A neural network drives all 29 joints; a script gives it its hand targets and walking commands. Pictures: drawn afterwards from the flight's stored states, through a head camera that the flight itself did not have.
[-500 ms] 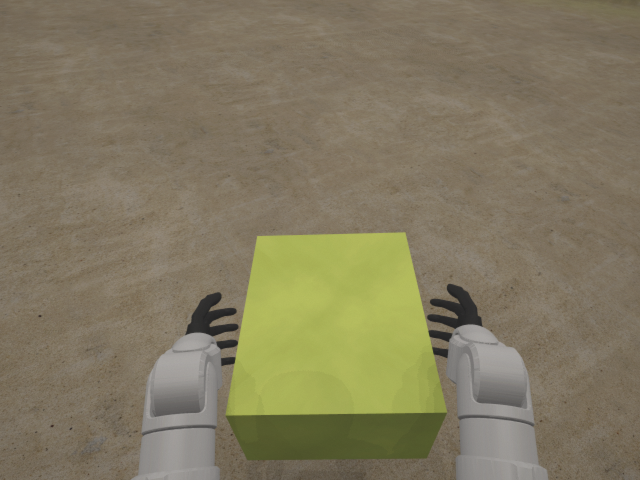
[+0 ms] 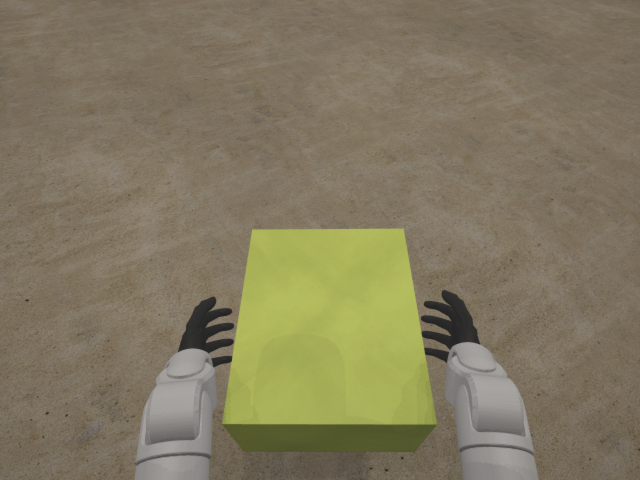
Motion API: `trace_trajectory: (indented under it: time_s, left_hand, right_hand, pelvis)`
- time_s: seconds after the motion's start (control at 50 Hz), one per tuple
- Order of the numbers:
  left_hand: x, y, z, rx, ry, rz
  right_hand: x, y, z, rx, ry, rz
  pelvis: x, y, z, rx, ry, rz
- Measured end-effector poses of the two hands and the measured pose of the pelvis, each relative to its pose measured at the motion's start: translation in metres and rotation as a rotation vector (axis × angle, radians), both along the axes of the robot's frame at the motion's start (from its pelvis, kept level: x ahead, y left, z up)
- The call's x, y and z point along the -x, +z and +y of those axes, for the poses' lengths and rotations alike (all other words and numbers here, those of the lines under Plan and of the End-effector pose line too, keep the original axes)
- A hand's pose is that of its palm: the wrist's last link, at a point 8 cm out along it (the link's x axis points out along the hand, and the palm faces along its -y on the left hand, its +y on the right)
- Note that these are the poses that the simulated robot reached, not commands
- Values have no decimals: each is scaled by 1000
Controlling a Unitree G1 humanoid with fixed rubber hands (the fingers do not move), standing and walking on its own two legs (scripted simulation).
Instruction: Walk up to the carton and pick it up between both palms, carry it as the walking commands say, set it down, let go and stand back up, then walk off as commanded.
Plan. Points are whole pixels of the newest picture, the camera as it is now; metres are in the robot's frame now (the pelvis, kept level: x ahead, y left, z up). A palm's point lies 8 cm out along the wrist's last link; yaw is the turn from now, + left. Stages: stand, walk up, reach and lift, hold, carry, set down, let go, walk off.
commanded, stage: carry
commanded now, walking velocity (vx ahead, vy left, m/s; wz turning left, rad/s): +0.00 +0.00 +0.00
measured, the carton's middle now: (328, 333) +0.34 -0.01 -0.07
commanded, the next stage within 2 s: hold in 0.36 s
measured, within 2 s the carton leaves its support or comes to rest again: neither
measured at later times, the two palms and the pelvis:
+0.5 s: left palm (197, 347) +0.26 +0.16 +0.04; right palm (474, 335) +0.28 -0.17 +0.05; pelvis +0.00 -0.01 +0.01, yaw +7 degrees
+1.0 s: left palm (211, 321) +0.28 +0.14 +0.06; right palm (483, 304) +0.31 -0.19 +0.07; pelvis +0.02 -0.06 +0.02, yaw +8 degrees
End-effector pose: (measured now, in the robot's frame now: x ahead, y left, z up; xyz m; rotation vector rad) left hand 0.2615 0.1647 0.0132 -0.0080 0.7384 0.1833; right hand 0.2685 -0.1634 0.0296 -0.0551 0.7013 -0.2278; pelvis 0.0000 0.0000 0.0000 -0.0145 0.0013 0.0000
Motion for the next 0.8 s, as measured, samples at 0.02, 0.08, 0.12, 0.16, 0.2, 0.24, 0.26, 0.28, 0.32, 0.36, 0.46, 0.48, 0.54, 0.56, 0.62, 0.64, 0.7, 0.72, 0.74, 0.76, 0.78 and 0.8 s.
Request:
trace_trajectory:
  time_s: [0.02,0.08,0.12,0.16,0.2,0.24,0.26,0.28,0.32,0.36,0.46,0.48,0.54,0.56,0.62,0.64,0.7,0.72,0.74,0.76,0.78,0.8]
  left_hand:
    - [0,-1,0,-2,-3,-2]
    - [0,-4,-1,-9,-12,-4]
    - [1,-5,-1,-10,-5,-5]
    - [2,-3,-2,-6,9,-12]
    - [2,2,-3,-5,11,-25]
    - [2,6,-3,-5,1,-36]
    - [1,6,-3,-7,-3,-39]
    - [0,7,-2,-4,-3,-41]
    - [1,8,-2,-2,-3,-43]
    - [2,9,-2,-1,-7,-43]
    - [1,18,-4,7,-1,-55]
    - [-1,21,-5,6,6,-59]
    - [-7,31,-10,-8,19,-76]
    - [-10,34,-12,-13,17,-81]
    - [-18,44,-22,-29,3,-92]
    - [-20,47,-25,-32,-3,-95]
    - [-25,53,-32,-14,-22,-92]
    - [-26,54,-34,-8,-26,-91]
    - [-26,55,-36,-7,-28,-91]
    - [-27,56,-37,-7,-28,-90]
    - [-27,56,-37,-10,-25,-88]
    - [-27,56,-37,-11,-17,-86]
  right_hand:
    - [0,0,0,-1,3,-2]
    - [-2,-4,-1,-2,15,-4]
    - [-2,-5,-1,-1,14,-5]
    - [-1,-3,-1,2,-3,-14]
    - [0,1,0,7,-19,-28]
    - [-1,5,-1,0,-16,-40]
    - [-2,7,-2,-8,-6,-43]
    - [-3,8,-2,-12,0,-45]
    - [-2,10,-3,-16,6,-48]
    - [-2,11,-3,-18,15,-49]
    - [-4,19,-7,-10,46,-60]
    - [-7,22,-8,-18,50,-65]
    - [-15,32,-12,-28,57,-84]
    - [-18,36,-15,-31,53,-90]
    - [-27,46,-23,-29,36,-104]
    - [-29,49,-26,-23,30,-107]
    - [-36,54,-33,-6,21,-103]
    - [-38,55,-35,-2,23,-99]
    - [-41,55,-37,0,29,-97]
    - [-43,55,-39,-3,36,-95]
    - [-44,54,-40,-7,47,-93]
    - [-46,53,-40,-12,60,-89]
  pelvis:
    - [0,0,0,0,0,0]
    - [0,1,-1,-1,-2,2]
    - [1,1,-1,0,-1,-2]
    - [2,1,-1,-1,-1,-7]
    - [3,1,-1,0,0,-7]
    - [3,2,-1,0,-1,-6]
    - [3,2,-1,0,-3,-6]
    - [3,2,-2,0,-2,-5]
    - [2,3,-2,-1,0,-4]
    - [1,4,-2,-2,-2,-5]
    - [-1,10,-5,7,81,-51]
    - [-2,10,-6,6,102,-61]
    - [-3,12,-9,2,140,-93]
    - [-4,12,-10,1,146,-103]
    - [-6,13,-14,-7,149,-131]
    - [-7,13,-15,-9,147,-139]
    - [-8,15,-22,-15,133,-155]
    - [-9,16,-24,-16,131,-157]
    - [-10,17,-27,-17,131,-157]
    - [-10,17,-29,-18,130,-157]
    - [-11,18,-32,-20,129,-156]
    - [-12,18,-35,-21,129,-155]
